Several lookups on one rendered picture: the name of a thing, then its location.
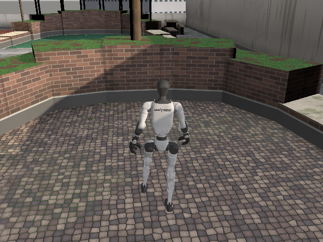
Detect robot head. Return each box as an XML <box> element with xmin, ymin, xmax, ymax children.
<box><xmin>154</xmin><ymin>80</ymin><xmax>171</xmax><ymax>104</ymax></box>

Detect left robot upper arm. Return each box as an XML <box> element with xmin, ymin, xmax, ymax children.
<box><xmin>138</xmin><ymin>101</ymin><xmax>152</xmax><ymax>130</ymax></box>

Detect robot right hand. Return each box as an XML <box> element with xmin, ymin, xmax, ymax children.
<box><xmin>178</xmin><ymin>136</ymin><xmax>190</xmax><ymax>145</ymax></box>

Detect right robot forearm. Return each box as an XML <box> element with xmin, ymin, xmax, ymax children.
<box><xmin>181</xmin><ymin>122</ymin><xmax>189</xmax><ymax>138</ymax></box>

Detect robot left hand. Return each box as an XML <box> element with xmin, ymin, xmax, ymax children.
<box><xmin>129</xmin><ymin>142</ymin><xmax>141</xmax><ymax>154</ymax></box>

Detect left robot forearm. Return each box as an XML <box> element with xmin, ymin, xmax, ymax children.
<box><xmin>131</xmin><ymin>122</ymin><xmax>142</xmax><ymax>144</ymax></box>

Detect robot left foot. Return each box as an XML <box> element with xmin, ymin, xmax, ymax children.
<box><xmin>141</xmin><ymin>183</ymin><xmax>148</xmax><ymax>193</ymax></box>

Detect right robot upper arm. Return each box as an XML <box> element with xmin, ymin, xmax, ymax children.
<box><xmin>173</xmin><ymin>102</ymin><xmax>186</xmax><ymax>129</ymax></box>

